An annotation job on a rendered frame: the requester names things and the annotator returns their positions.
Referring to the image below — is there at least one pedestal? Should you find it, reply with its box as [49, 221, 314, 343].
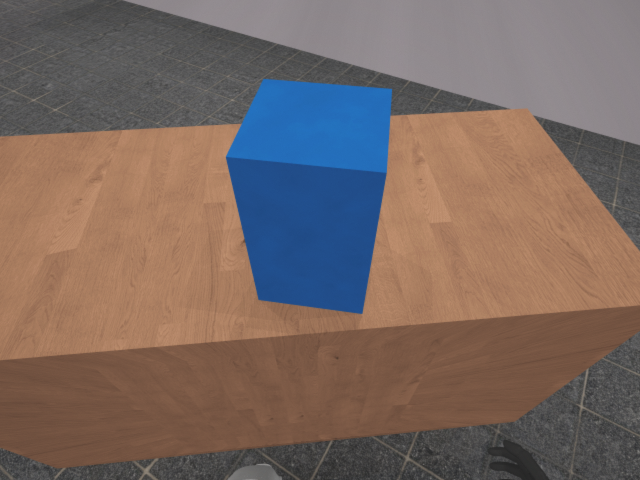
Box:
[0, 108, 640, 469]

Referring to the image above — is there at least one right robot hand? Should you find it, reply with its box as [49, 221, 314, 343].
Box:
[488, 440, 549, 480]

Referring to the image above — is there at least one carton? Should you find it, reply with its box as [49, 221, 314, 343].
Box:
[226, 79, 392, 314]

